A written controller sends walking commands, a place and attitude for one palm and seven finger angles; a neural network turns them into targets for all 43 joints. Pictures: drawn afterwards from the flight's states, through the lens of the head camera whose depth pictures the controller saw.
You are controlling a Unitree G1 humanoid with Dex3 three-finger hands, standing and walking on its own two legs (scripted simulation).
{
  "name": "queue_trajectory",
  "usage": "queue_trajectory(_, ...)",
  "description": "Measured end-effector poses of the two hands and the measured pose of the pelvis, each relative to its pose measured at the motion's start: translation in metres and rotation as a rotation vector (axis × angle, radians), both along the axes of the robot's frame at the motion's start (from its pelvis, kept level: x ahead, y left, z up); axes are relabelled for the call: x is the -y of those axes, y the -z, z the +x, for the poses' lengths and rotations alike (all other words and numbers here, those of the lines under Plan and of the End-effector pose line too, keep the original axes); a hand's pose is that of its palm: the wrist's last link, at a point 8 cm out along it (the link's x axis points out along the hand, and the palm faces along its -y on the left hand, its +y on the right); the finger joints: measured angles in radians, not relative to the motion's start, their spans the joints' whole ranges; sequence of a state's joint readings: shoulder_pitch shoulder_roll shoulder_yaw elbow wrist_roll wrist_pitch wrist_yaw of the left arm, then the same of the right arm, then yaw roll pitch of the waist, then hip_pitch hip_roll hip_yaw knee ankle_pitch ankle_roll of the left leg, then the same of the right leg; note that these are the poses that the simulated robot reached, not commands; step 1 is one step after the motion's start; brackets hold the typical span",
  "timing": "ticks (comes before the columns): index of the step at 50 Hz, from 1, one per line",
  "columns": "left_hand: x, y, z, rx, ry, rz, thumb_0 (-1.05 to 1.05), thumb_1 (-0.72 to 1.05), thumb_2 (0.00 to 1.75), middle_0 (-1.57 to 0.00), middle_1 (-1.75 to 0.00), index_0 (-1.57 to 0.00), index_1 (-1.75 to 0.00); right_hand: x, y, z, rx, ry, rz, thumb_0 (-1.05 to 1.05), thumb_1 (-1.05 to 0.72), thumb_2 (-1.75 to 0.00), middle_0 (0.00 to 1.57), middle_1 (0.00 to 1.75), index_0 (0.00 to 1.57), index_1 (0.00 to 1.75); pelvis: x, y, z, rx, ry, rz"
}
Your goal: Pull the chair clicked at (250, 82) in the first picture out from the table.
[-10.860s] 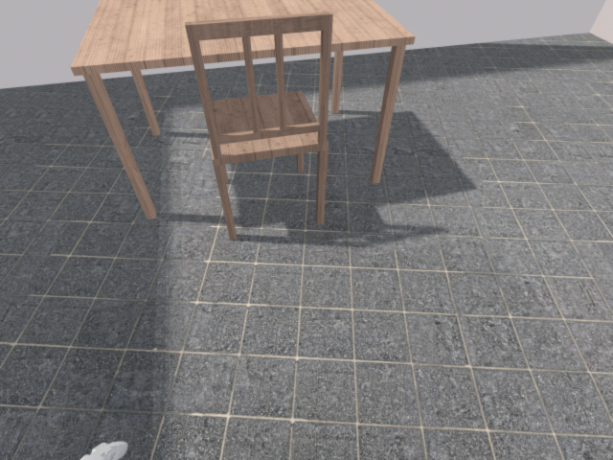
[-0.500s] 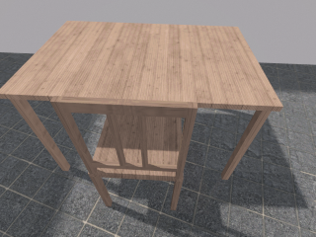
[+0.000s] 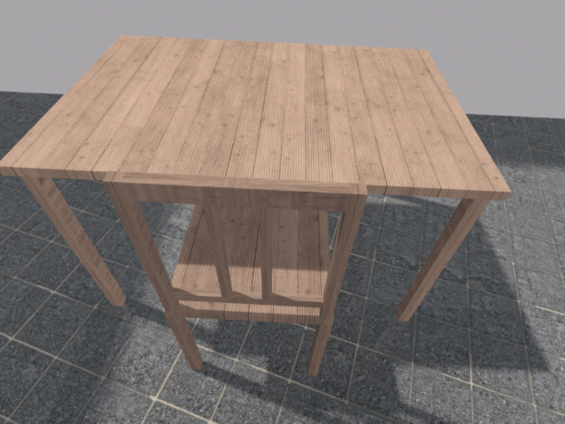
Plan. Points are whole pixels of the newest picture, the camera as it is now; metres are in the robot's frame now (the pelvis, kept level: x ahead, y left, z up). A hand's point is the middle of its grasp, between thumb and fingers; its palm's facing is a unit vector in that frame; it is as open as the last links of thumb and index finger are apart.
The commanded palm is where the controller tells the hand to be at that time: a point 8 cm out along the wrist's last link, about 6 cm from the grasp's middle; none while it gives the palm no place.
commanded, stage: look again from close up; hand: left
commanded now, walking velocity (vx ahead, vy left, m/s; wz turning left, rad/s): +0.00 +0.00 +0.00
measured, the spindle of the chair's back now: (219, 254) +0.44 +0.15 -0.09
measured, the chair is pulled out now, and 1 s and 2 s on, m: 0.00 0.00 0.00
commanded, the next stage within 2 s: raise the hand toward the chair's back in 0.18 s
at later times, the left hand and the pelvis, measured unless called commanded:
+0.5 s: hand (147, 416) +0.15 +0.20 -0.06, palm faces +0.15 -0.97 -0.19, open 7.7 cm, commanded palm +0.10 +0.22 -0.07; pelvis -0.02 +0.03 -0.02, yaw +3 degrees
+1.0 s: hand (177, 417) +0.15 +0.15 -0.05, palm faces -0.05 -1.00 -0.06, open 11.9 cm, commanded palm +0.11 +0.23 -0.06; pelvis -0.07 -0.01 -0.11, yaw +4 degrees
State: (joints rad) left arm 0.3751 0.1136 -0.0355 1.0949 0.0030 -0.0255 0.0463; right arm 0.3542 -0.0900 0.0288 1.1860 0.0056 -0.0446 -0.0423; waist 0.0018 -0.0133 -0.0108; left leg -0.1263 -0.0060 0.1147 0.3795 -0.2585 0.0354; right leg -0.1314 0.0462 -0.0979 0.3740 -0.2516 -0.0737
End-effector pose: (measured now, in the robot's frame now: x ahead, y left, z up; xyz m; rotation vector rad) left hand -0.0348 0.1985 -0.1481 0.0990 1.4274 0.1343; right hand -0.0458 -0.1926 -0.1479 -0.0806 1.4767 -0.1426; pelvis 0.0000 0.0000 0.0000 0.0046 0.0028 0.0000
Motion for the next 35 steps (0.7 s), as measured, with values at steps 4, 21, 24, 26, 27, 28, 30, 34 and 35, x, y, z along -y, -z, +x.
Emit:
queue_trajectory(4, -0.004, 0.000, 0.000, 0.000, 0.002, -0.003, 0.00, 0.91, 0.90, -0.19, -0.30, -0.20, -0.30, -0.005, 0.000, 0.000, 0.002, -0.001, 0.002, 0.00, -0.91, -0.90, 0.20, 0.30, 0.20, 0.29, -0.004, 0.000, -0.001, 0.000, 0.000, 0.000)
queue_trajectory(21, -0.067, -0.063, 0.074, 0.433, -0.031, 0.184, 0.09, 0.97, 0.89, -0.20, -0.30, -0.20, -0.29, 0.016, -0.004, 0.047, 0.354, -0.038, -0.073, 0.03, -0.93, -0.90, 0.21, 0.30, 0.21, 0.29, -0.025, 0.009, -0.012, -0.019, -0.029, 0.009)
queue_trajectory(24, -0.056, -0.102, 0.136, 0.763, 0.016, 0.155, 0.08, 0.92, 0.87, -0.18, -0.29, -0.19, -0.29, 0.035, -0.009, 0.087, 0.538, -0.092, -0.121, 0.03, -0.93, -0.90, 0.21, 0.30, 0.20, 0.29, -0.029, 0.016, -0.020, -0.041, -0.050, -0.002)
queue_trajectory(26, -0.033, -0.120, 0.177, 0.985, 0.057, 0.071, 0.06, 0.87, 0.86, -0.17, -0.29, -0.18, -0.28, 0.045, -0.018, 0.116, 0.656, -0.123, -0.157, 0.03, -0.93, -0.90, 0.21, 0.30, 0.20, 0.29, -0.030, 0.024, -0.026, -0.075, -0.056, -0.005)
queue_trajectory(27, -0.019, -0.125, 0.193, 1.087, 0.067, 0.008, 0.05, 0.84, 0.85, -0.17, -0.28, -0.18, -0.28, 0.049, -0.024, 0.130, 0.710, -0.135, -0.174, 0.02, -0.93, -0.90, 0.20, 0.30, 0.20, 0.29, -0.028, 0.029, -0.029, -0.097, -0.053, -0.004)
queue_trajectory(28, -0.005, -0.128, 0.206, 1.177, 0.072, -0.062, 0.05, 0.82, 0.84, -0.17, -0.28, -0.17, -0.27, 0.052, -0.030, 0.143, 0.760, -0.147, -0.189, 0.02, -0.92, -0.90, 0.20, 0.30, 0.20, 0.29, -0.026, 0.033, -0.031, -0.118, -0.045, -0.002)
queue_trajectory(30, 0.018, -0.128, 0.218, 1.316, 0.073, -0.196, 0.04, 0.76, 0.82, -0.17, -0.27, -0.17, -0.27, 0.056, -0.044, 0.167, 0.844, -0.176, -0.209, 0.02, -0.92, -0.90, 0.20, 0.30, 0.20, 0.29, -0.021, 0.043, -0.035, -0.153, -0.026, 0.005)
queue_trajectory(34, 0.028, -0.105, 0.200, 1.413, 0.112, -0.232, 0.02, 0.66, 0.79, -0.17, -0.26, -0.17, -0.26, 0.057, -0.059, 0.207, 0.946, -0.242, -0.215, 0.01, -0.92, -0.90, 0.20, 0.30, 0.20, 0.29, -0.011, 0.066, -0.039, -0.200, -0.012, 0.012)
queue_trajectory(35, 0.024, -0.095, 0.190, 1.388, 0.117, -0.201, 0.02, 0.63, 0.78, -0.17, -0.26, -0.17, -0.25, 0.055, -0.058, 0.216, 0.956, -0.256, -0.206, 0.01, -0.91, -0.90, 0.20, 0.30, 0.20, 0.29, -0.009, 0.071, -0.040, -0.204, -0.013, 0.013)
